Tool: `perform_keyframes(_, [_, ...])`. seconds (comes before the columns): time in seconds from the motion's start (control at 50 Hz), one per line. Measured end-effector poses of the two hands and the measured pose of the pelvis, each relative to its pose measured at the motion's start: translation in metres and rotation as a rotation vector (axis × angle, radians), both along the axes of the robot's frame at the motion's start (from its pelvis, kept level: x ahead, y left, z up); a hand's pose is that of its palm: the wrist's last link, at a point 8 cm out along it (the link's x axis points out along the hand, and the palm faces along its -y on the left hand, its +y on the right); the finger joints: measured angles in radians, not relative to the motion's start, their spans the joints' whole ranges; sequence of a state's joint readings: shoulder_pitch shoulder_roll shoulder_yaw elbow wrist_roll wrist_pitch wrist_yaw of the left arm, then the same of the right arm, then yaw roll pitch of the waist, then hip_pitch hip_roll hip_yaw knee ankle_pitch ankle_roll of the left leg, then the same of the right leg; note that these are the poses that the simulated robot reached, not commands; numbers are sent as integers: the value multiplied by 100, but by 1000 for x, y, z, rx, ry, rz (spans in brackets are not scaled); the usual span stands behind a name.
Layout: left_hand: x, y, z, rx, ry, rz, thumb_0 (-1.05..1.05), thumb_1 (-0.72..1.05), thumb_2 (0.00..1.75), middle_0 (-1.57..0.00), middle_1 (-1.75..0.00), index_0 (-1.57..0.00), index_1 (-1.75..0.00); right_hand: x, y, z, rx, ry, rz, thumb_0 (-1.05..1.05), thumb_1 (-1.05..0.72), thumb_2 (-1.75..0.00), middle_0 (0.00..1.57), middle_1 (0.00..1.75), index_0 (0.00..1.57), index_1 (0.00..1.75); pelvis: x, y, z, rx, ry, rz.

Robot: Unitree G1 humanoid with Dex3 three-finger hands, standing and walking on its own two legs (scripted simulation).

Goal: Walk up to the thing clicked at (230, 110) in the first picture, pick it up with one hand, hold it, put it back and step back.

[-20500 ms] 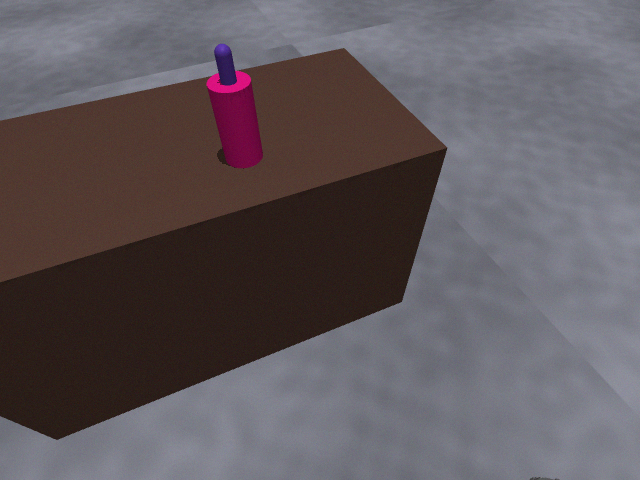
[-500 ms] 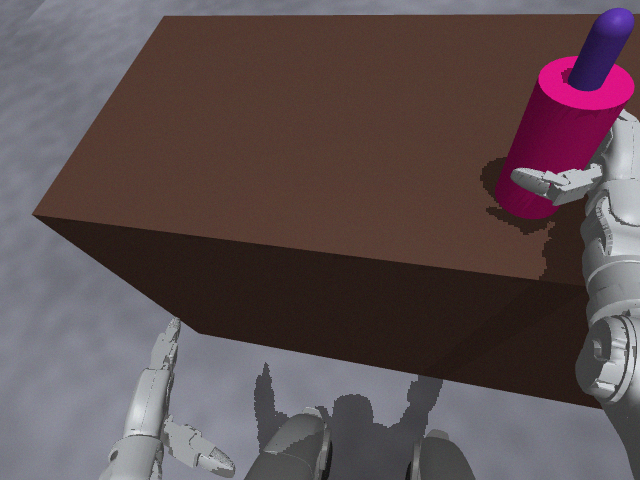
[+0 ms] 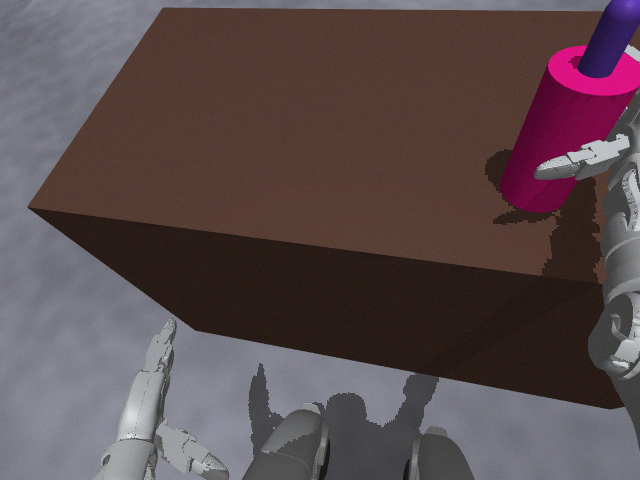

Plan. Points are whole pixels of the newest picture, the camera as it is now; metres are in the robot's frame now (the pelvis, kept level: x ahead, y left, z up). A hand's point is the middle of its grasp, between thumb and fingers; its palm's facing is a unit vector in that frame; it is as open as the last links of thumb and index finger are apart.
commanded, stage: withdraw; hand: right
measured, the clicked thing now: (571, 114) +0.52 -0.18 +0.12
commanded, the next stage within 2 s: rise in 0.26 s
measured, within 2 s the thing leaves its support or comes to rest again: rests again in 0.02 s
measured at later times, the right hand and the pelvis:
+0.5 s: hand out of the picture +0.51 -0.26 +0.18, palm faces +0.17 +0.97 -0.16, open 17.4 cm; pelvis +0.02 +0.00 +0.03, yaw +0 degrees
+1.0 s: hand out of the picture +0.37 -0.31 +0.14, palm faces +0.36 +0.87 -0.34, open 17.5 cm; pelvis +0.06 -0.01 +0.05, yaw -1 degrees
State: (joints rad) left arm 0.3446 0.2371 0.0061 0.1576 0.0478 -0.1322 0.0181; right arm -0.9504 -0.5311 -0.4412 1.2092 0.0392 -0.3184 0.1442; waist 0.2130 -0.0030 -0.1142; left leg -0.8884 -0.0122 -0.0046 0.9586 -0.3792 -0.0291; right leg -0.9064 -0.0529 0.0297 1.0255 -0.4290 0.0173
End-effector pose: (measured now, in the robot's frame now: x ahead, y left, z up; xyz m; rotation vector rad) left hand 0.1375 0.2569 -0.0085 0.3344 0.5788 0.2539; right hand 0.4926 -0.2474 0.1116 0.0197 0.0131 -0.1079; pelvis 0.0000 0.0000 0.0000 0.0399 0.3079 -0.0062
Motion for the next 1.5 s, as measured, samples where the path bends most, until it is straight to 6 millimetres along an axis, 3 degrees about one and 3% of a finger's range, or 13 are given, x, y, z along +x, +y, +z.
perform_keyframes(0.14, [-5, 9, 3, 14, 4, 34, -1, -52, 3, -6, -5, -6, -4, -2, -9, 8, -13, -6, -26, -1, 59, -11, 21, 18, 21, 17, 0, 1, 2, 1, -9, 5])
perform_keyframes(0.26, [-6, 11, 1, -13, 37, 64, -1, -52, 3, -6, -5, -6, -4, -3, -31, 46, -18, -36, -58, -2, 57, -7, 13, 11, 13, 10, 7, 1, 12, 0, -36, 5])
perform_keyframes(0.4, [10, 1, -9, -73, 62, 48, -1, -53, 3, -6, -4, -6, -4, -8, -51, 87, -35, -20, -35, -1, 53, -4, 9, 7, 8, 6, 17, 1, 23, -4, -60, -4])
perform_keyframes(0.46, [20, -5, -7, -101, 55, 32, -1, -53, 4, -6, -5, -6, -5, -12, -57, 85, -121, 63, -52, -1, 53, -4, 8, 6, 7, 6, 20, 1, 27, -9, -75, -1])
perform_keyframes(0.56, [28, -10, -1, -130, 73, 7, -1, -52, 4, -7, -6, -6, -5, -22, -74, 65, -200, 195, -124, -1, 53, -3, 6, 6, 7, 5, 26, 0, 35, -18, -87, 1])
perform_keyframes(0.64, [26, -7, 1, -128, 119, 10, -1, -51, 3, -6, -6, -7, -5, -32, -102, 58, -216, 219, -233, -1, 54, -3, 6, 6, 7, 5, 34, -1, 40, -19, -92, 3])
perform_keyframes(0.74, [29, 4, 3, -99, 159, 35, -1, -51, 4, -6, -5, -7, -4, -52, -136, 64, -248, 209, -361, -1, 55, -4, 6, 6, 6, 5, 43, -4, 44, -10, -103, 1])
perform_keyframes(0.84, [52, 1, 7, -107, 123, 9, -1, -52, 5, -5, -5, -6, -4, -78, -141, 64, -302, 187, -373, -1, 56, -4, 6, 6, 6, 5, 53, -7, 47, -5, -122, -3])
perform_keyframes(0.98, [75, -10, 7, -183, 71, -2, -1, -53, 6, -6, -5, -6, -5, -145, -107, 50, -338, 148, -293, -1, 56, -5, 6, 6, 6, 5, 63, -9, 52, -12, -176, -9])
perform_keyframes(1.1, [74, -5, -1, -181, 119, 30, -1, -53, 6, -6, -5, -6, -5, -215, -80, 60, -361, 82, -297, -1, 55, -5, 6, 6, 6, 5, 63, -6, 53, -22, -229, -23])
perform_keyframes(1.22, [78, 2, 2, -158, 86, 29, -1, -53, 7, -6, -5, -5, -6, -267, -64, 80, -415, 21, -327, -1, 56, -5, 6, 6, 6, 5, 56, 1, 53, -33, -264, -36])
perform_keyframes(1.38, [69, 3, 2, -185, 61, 11, -1, -53, 6, -6, -5, -5, -5, -325, -52, 85, -457, 42, -351, -1, 56, -5, 6, 6, 6, 5, 45, 10, 53, -46, -292, -48])
perform_keyframes(1.5, [58, 13, -3, -167, 62, 18, -1, -53, 6, -6, -5, -6, -5, -342, -55, 83, -470, 44, -400, -1, 56, -5, 6, 6, 6, 5, 32, 16, 53, -55, -310, -55])
